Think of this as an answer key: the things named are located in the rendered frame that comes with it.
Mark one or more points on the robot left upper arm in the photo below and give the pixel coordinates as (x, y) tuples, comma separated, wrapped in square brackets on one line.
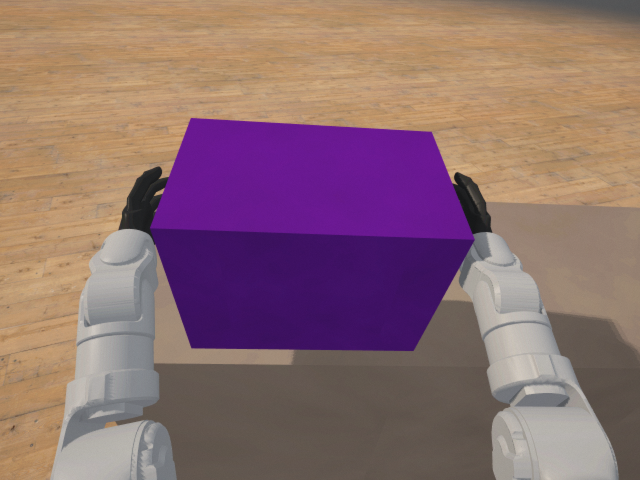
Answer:
[(135, 451)]

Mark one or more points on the robot right upper arm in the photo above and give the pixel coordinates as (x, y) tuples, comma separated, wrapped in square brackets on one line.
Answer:
[(549, 443)]

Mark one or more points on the robot right forearm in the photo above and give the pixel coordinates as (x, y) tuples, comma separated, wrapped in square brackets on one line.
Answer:
[(526, 367)]

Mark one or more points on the carton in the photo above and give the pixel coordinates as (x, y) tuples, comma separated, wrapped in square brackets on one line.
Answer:
[(308, 237)]

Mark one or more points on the pedestal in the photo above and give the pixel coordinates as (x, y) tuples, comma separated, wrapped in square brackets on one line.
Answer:
[(427, 414)]

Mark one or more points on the left robot hand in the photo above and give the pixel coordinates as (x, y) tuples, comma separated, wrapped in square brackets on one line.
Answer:
[(141, 203)]

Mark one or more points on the robot left forearm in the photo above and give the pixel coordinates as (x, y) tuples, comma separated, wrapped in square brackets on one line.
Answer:
[(114, 373)]

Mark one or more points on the right robot hand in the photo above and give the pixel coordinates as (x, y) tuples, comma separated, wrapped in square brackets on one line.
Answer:
[(473, 204)]

